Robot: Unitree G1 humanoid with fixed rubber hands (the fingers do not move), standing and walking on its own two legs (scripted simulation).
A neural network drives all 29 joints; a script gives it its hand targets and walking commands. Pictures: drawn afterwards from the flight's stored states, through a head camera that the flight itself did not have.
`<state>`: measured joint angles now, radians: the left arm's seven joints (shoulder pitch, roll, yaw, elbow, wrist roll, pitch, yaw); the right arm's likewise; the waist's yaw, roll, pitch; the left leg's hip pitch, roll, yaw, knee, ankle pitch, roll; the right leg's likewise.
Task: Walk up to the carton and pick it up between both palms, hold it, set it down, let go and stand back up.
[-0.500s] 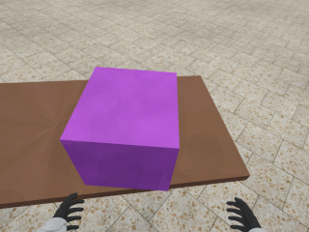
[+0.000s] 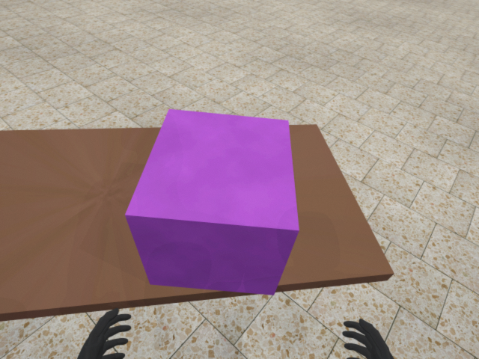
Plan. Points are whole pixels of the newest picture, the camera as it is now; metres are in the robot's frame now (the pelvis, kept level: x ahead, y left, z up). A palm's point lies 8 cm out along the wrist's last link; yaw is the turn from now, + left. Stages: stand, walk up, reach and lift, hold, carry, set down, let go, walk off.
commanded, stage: reach and lift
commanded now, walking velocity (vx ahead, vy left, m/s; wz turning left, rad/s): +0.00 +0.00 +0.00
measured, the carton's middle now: (220, 200) +0.42 +0.03 +0.02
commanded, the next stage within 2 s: none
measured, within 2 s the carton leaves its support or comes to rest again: neither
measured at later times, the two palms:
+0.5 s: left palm out of the picture +0.16 +0.22 -0.04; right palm (390, 357) +0.15 -0.23 -0.02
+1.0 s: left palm (80, 331) +0.19 +0.22 +0.02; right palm (378, 310) +0.20 -0.21 +0.03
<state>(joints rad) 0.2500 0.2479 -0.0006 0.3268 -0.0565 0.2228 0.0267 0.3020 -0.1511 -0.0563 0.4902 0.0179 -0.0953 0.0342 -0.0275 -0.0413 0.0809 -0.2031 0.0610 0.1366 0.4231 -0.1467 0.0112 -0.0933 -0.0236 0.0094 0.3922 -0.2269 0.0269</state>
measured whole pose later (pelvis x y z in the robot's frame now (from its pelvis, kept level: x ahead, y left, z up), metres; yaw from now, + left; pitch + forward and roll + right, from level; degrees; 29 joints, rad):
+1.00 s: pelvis +0.04 -0.02 +0.00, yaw +2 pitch -6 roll +0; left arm 0.44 0.37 -0.03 -0.01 -0.29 -0.03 -0.06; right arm 0.53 -0.07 0.00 -0.11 0.16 0.03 -0.15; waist 0.05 -0.03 0.06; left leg -0.07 0.05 0.10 0.33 -0.16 -0.02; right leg 0.06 -0.03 -0.03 0.30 -0.25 0.01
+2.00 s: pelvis +0.04 -0.02 +0.01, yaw +0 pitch -1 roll +0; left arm -0.20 0.40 0.14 -0.04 -0.30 0.46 -0.08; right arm -0.07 -0.23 -0.04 -0.14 0.29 0.37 -0.23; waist -0.02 -0.05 0.07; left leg -0.14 0.06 0.13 0.29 -0.12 -0.02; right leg -0.05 -0.01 0.00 0.30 -0.22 0.01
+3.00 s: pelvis +0.03 -0.01 +0.00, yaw +1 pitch +5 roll -1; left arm -0.62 0.37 0.05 0.72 -0.18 0.20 -0.05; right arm -0.52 -0.23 0.00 0.60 0.30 0.14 -0.14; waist -0.07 -0.03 -0.03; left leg -0.33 0.07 0.10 0.37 -0.12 0.00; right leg -0.20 -0.01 -0.02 0.32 -0.21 0.02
